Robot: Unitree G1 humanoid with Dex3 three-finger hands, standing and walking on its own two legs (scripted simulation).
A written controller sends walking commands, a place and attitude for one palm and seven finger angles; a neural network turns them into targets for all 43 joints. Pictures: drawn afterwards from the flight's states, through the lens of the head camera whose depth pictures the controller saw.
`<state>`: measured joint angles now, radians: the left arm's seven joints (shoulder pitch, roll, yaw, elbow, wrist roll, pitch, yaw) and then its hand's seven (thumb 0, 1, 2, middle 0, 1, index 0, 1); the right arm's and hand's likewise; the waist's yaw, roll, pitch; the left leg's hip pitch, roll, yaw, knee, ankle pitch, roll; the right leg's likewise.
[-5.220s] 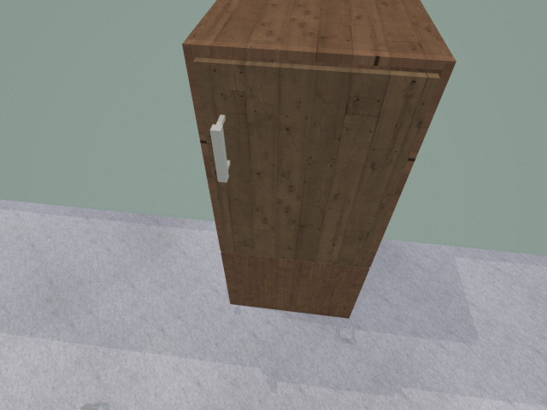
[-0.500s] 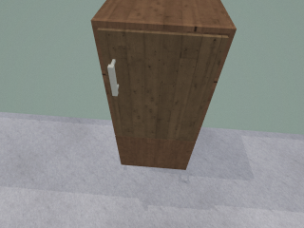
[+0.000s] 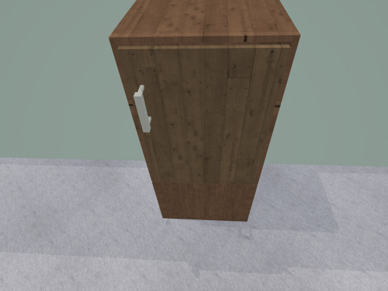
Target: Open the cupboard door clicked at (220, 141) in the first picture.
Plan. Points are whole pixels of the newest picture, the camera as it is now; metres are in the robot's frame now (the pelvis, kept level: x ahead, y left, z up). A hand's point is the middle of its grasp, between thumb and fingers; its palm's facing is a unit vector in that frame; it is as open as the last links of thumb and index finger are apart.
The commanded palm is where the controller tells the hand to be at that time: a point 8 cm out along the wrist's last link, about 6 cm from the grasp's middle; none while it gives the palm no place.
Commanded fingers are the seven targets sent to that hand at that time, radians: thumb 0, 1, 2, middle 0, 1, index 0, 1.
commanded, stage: look again from close up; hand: left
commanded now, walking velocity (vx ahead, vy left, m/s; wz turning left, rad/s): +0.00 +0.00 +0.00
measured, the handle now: (144, 109) +0.59 +0.18 +0.05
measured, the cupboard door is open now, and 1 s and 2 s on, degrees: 0 0 0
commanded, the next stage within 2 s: raise the hand with hooked fingers in 0.12 s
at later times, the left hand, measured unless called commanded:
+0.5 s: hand (115, 254) +0.20 +0.18 -0.01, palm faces +0.08 -1.00 -0.05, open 7.9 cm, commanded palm +0.13 +0.24 -0.05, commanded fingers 0.00 0.55 0.75 -0.23 -0.53 -0.23 -0.53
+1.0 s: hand (90, 258) +0.19 +0.22 -0.01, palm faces +0.00 -1.00 -0.05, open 10.7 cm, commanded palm +0.16 +0.28 +0.00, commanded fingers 0.00 -0.03 0.50 -0.27 -0.90 -0.27 -0.90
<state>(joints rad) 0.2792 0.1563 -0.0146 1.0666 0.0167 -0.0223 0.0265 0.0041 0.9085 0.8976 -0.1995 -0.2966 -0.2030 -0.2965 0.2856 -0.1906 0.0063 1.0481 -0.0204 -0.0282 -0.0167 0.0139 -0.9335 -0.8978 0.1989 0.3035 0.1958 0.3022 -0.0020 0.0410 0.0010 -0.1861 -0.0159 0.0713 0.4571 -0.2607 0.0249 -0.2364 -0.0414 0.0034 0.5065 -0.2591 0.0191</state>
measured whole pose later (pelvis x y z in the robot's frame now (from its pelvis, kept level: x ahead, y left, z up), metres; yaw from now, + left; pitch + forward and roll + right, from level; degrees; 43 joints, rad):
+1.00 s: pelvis -0.03 -0.01 -0.07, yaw +3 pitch +11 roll -2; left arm 0.31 0.32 0.31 0.09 -0.36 -0.30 -0.44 0.01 0.19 0.59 -0.25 -0.75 -0.26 -0.75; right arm 0.29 -0.20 0.04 0.56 0.03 -0.23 -0.05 0.01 -0.90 -0.90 0.20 0.30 0.20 0.30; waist -0.01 0.04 -0.11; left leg -0.77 0.04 -0.02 1.06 -0.48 0.00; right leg -0.74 -0.01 -0.08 1.00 -0.45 -0.01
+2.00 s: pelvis -0.01 -0.01 -0.03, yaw +2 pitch +7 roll -2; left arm -0.08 0.45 0.44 0.42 -0.37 -0.17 -0.57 -0.01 -0.50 0.30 -0.30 -1.20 -0.30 -1.20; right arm 0.30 -0.30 0.04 0.55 0.04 -0.20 -0.09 0.01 -0.90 -0.90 0.20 0.30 0.20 0.30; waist 0.00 0.02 -0.07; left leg -0.53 0.03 0.01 0.82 -0.41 0.01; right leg -0.51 -0.01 -0.05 0.76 -0.37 0.00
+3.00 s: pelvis -0.01 -0.01 -0.04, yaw +1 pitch +10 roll -2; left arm -0.45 0.50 0.42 0.78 -0.28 -0.24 -0.52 -0.01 -0.50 0.30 -0.30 -1.20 -0.30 -1.20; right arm 0.35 -0.29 0.05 0.58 0.04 -0.10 -0.08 0.01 -0.90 -0.90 0.20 0.30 0.20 0.30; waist -0.05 0.01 -0.07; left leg -0.62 0.03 0.02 0.85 -0.41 0.01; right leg -0.61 0.00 -0.04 0.79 -0.37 0.00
